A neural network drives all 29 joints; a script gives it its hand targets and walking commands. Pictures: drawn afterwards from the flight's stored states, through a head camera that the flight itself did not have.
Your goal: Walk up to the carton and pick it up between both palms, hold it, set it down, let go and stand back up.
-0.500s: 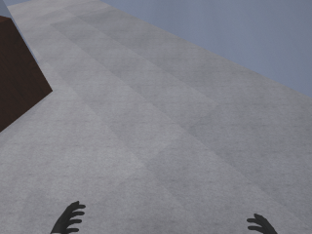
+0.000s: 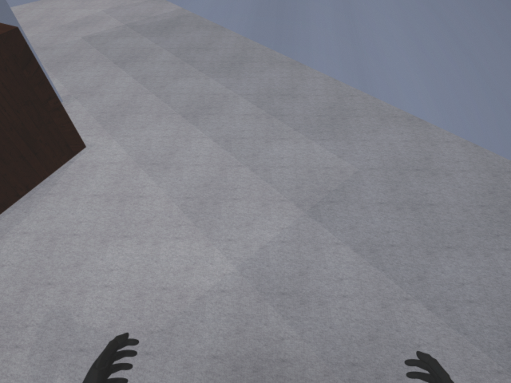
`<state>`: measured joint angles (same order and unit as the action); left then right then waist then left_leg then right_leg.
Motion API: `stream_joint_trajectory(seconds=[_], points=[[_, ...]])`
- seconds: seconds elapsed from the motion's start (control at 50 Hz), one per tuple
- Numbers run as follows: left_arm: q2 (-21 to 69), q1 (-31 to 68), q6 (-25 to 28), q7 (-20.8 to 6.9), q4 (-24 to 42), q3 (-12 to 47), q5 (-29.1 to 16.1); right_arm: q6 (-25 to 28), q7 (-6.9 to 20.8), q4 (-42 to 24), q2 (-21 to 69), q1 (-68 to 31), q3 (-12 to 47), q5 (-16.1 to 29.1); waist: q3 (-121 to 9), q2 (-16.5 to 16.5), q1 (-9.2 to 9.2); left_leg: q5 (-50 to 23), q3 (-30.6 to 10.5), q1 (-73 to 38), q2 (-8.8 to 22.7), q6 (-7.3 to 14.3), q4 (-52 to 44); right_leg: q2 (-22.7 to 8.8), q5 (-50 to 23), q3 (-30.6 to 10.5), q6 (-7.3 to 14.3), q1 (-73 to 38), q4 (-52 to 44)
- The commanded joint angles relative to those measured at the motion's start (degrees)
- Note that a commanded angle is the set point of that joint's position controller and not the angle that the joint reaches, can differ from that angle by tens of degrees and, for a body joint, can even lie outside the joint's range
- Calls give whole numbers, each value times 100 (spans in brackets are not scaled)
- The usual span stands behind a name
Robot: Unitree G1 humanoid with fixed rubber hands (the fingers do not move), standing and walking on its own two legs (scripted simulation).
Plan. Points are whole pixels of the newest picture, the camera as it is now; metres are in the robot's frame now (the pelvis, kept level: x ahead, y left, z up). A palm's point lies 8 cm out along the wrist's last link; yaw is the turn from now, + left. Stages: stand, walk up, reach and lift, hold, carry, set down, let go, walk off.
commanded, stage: walk up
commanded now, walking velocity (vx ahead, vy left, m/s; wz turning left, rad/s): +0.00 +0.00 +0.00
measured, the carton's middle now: out of the picture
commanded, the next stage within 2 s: none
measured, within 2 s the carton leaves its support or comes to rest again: neither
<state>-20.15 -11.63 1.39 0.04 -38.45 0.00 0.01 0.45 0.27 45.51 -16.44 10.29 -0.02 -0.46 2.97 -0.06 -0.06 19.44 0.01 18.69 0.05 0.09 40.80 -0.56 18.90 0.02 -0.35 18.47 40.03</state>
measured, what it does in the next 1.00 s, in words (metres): steps to the left, turning left: left foot, then right foot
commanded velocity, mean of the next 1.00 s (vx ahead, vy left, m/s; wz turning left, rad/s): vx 0.00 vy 0.00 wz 0.00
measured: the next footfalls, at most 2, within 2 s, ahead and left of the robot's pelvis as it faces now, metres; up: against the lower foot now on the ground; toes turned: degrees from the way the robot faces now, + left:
left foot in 0.42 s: +0.10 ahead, +0.22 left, +0.00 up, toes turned +20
right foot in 0.76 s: +0.20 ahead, +0.06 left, +0.00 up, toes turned +20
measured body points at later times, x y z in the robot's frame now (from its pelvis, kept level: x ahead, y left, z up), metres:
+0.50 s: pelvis +0.01 +0.09 -0.01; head +0.02 +0.12 +0.44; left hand +0.05 +0.45 -0.09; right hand +0.21 -0.19 -0.09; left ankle +0.06 +0.20 -0.72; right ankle +0.02 -0.10 -0.67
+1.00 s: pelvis +0.08 +0.17 +0.01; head +0.11 +0.20 +0.46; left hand +0.03 +0.52 -0.06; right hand +0.35 -0.04 -0.09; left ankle +0.08 +0.31 -0.69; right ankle +0.16 +0.05 -0.72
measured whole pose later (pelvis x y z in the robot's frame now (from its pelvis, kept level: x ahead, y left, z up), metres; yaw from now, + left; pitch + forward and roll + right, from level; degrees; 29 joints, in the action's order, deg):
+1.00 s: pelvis +0.08 +0.17 +0.01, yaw +32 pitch +2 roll -2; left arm -28.2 -12.8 5.5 -0.2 -39.2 0.0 0.0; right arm -1.2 8.2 45.8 -24.9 12.4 -3.4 -0.5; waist 2.0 -1.1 -0.7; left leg 20.8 -1.2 32.2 2.3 3.7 49.0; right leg -6.2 16.5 10.8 1.0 16.4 31.7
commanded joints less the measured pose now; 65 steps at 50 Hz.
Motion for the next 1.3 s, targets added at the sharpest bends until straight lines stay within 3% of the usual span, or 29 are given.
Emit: stream_joint_trajectory(seconds=[0.0,0.1,0.12,0.14,0.16,0.2,0.26,0.34,0.38,0.4,0.42,0.44,0.52,0.66,0.72,0.74,0.76,0.78,0.82,0.88,0.98,1.04,1.06,1.08,1.1,1.12,1.14,1.2,1.28], points=[[-1173,437,219,46,-185,-372,103,292,-12,-58,-1372,-431,-358,-14,-552,-208,14,-924,-627,-503,492,365,-1053,-668,-861,-646,440,-272,-1172],[-1009,375,175,41,-159,-311,98,291,-43,-164,-1541,-748,-438,-120,-150,-75,-70,-410,-808,-22,597,459,-1372,-513,-435,-594,353,-187,-1233],[-2152,-514,347,2,-107,-915,156,49,299,-989,-2013,-565,-662,-181,-682,116,-511,546,-1535,2168,242,574,-485,-896,1705,-1042,689,-2264,-1684],[-2669,-1188,428,123,-265,-1179,202,-64,541,-1168,-1670,-631,-613,-282,-580,1286,-765,810,-377,3347,-30,266,983,-2589,2489,-2531,1245,-2922,-2883],[-2649,-943,474,178,-110,-1097,268,-102,575,-1134,-1743,-822,-649,-390,-350,504,-654,682,-377,3334,572,68,1897,-3273,2178,-2914,1517,-2179,-3078],[-2293,-500,524,179,1,-1071,213,-79,706,-922,-1881,-618,-732,-342,-448,-188,-434,421,-549,3089,869,-112,1840,-2956,961,-1915,1522,-2097,-2747],[-2329,-182,551,79,-71,-1093,276,-46,892,-866,-1882,-395,-781,-237,-595,670,-282,-38,-264,2514,945,-36,1344,-2453,555,-459,1216,-1758,-2296],[-2478,463,518,-4,40,-1077,352,-27,985,-556,-1913,-62,-860,-170,-912,695,118,-207,139,1028,901,161,326,-2422,1131,326,1004,-814,-2017],[-2239,601,429,-33,50,-831,282,-12,842,-331,-1917,568,-906,-149,-1177,455,446,9,363,-507,391,236,-204,-1860,1578,1045,802,133,-716],[-1809,573,406,-86,-25,-692,310,-2,750,-21,-2232,1296,-1054,-243,-1375,-765,858,477,398,-1470,-97,461,-358,-1380,1405,1426,610,719,778],[-1361,790,399,-119,212,-483,241,17,634,-81,-2920,1594,-1233,-235,-840,-2339,1060,2507,-3000,-1709,981,1085,-2147,-483,1782,1404,176,2580,2852],[-1686,1024,416,-81,373,-496,129,26,605,-272,-3335,1259,-1215,-117,-520,-1912,905,3991,-5155,-1287,1669,1698,-3368,-78,2050,386,125,3367,3202],[-2105,483,496,-49,-139,-587,137,-10,515,-446,-2619,293,-935,-19,290,-580,190,2345,-3526,-207,1080,1062,-3025,-395,566,-99,205,1964,1993],[-1788,-56,517,-22,-162,-652,109,-33,634,-645,-2375,206,-888,-118,-188,-1066,202,966,-2992,-273,1086,1404,-2615,105,590,158,146,604,6],[-1817,-720,586,73,-286,-707,120,-30,695,-938,-2261,-537,-831,-25,-676,-848,-264,756,-2231,839,638,814,-2038,203,-148,190,425,-1447,-1429],[-1980,-1169,623,129,-332,-758,114,-45,673,-1003,-1899,-450,-709,-5,-1052,-547,-516,353,-1497,1528,145,318,-1396,-16,-446,-70,524,-2913,-2294],[-2423,-1733,585,161,-511,-942,169,-44,665,-1113,-1507,-491,-673,-88,-1319,378,-808,966,-431,2934,-573,-295,-289,-1249,1049,-1253,904,-4330,-2773],[-2751,-1180,599,229,-377,-1020,200,-29,607,-919,-1600,-278,-643,-175,-1302,995,-673,969,-246,3259,-279,-68,1431,-2922,2030,-3023,1271,-3805,-2984],[-2577,-662,629,187,-201,-962,161,54,670,-788,-2129,-352,-737,-124,-1093,-77,-427,408,-578,2910,422,6,1838,-2822,1872,-2425,1557,-2905,-2749],[-2340,-368,628,117,-229,-887,190,60,809,-579,-2056,-37,-771,-73,-774,611,-125,188,-567,2558,640,-67,1562,-2340,1599,-1300,1346,-2219,-2719],[-2505,-651,546,-44,-220,-901,243,175,819,-597,-1854,-555,-712,5,-1027,917,-497,42,75,1731,599,7,85,-2237,220,116,1288,-2137,-2016],[-2381,115,418,-150,-149,-787,254,274,680,-274,-1997,130,-846,-23,-1059,606,105,-205,606,44,197,159,-767,-2080,799,958,828,-847,-976],[-1892,163,402,-171,-78,-568,262,340,538,67,-2285,1107,-951,-119,-1571,-291,590,-50,444,-1245,-69,360,-894,-1652,130,1270,662,-203,815],[-1407,-21,408,-207,-19,-378,199,351,390,148,-2835,1444,-1157,-115,-1358,-1677,779,1560,-1699,-2402,548,853,-1571,-935,326,1434,327,1876,2636],[-1604,431,450,-203,145,-381,175,373,322,-66,-3406,1342,-1218,-1,-842,-1837,839,3083,-4706,-1978,1604,1468,-2900,-246,1355,717,55,3410,3306],[-2018,924,465,-183,144,-452,90,382,290,-46,-3236,1320,-1123,127,-567,-459,775,2867,-4892,-1854,1832,1796,-2824,-574,1109,-133,102,3443,3190],[-2090,784,476,-187,35,-516,36,366,262,80,-3135,1136,-1037,79,-133,-67,486,2797,-4446,-1208,1817,1741,-2776,-767,907,-262,142,3125,2860],[-2021,117,528,-205,-217,-561,105,392,214,-97,-2539,419,-816,44,112,-765,103,1275,-2860,-114,1028,1332,-2452,-608,591,-103,116,1700,1425],[-1812,327,526,-278,-85,-523,145,406,217,-170,-2545,718,-827,16,340,-946,231,575,-2788,-418,1049,1453,-2319,-345,695,86,161,1798,809]])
